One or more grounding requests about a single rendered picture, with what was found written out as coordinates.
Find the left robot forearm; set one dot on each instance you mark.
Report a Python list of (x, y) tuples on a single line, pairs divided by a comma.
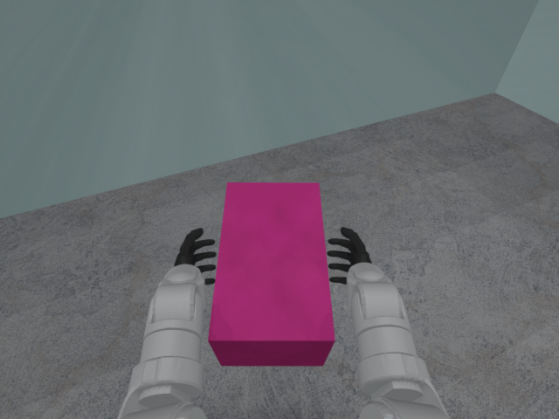
[(170, 369)]

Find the carton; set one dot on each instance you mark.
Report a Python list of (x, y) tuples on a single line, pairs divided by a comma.
[(271, 303)]

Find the robot right hand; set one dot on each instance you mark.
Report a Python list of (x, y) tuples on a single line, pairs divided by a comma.
[(357, 254)]

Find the robot left hand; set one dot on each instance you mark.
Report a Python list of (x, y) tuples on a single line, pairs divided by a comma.
[(189, 246)]

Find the right robot upper arm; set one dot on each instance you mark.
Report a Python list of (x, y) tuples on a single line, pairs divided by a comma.
[(385, 408)]

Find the left robot upper arm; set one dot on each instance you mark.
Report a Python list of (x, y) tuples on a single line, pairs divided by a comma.
[(179, 410)]

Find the right robot forearm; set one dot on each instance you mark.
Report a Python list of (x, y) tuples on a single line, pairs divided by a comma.
[(389, 365)]

